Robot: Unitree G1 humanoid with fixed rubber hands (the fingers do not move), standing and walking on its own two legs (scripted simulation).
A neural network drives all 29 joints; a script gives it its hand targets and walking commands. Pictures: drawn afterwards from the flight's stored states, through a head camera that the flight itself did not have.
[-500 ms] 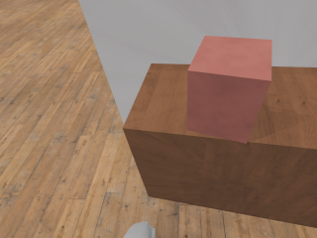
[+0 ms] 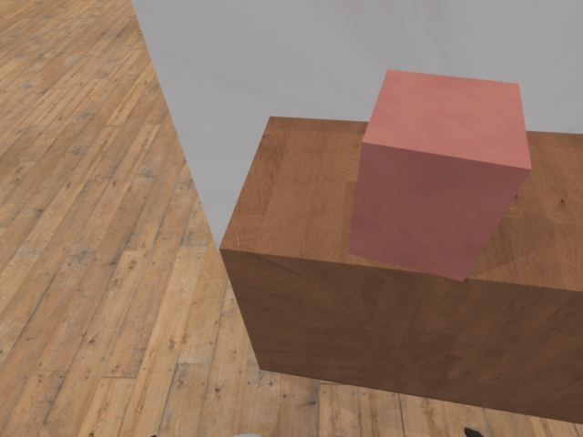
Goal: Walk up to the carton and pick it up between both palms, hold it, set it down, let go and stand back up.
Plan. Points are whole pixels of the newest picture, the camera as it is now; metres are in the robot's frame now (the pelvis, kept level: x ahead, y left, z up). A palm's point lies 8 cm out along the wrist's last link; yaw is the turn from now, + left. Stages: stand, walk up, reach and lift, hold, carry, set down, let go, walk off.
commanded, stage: walk up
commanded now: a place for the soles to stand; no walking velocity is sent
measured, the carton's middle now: (425, 176) +0.51 -0.19 +0.07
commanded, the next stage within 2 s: none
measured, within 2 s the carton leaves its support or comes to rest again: neither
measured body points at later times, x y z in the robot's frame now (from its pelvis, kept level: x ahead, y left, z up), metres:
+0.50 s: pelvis +0.02 +0.04 +0.01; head +0.02 +0.03 +0.46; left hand +0.14 +0.28 -0.10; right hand +0.08 -0.23 -0.11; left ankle +0.04 +0.14 -0.71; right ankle +0.00 -0.11 -0.71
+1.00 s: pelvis +0.02 +0.04 +0.00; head +0.03 +0.03 +0.45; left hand +0.14 +0.28 -0.11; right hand +0.06 -0.23 -0.12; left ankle +0.04 +0.14 -0.71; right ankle +0.00 -0.11 -0.71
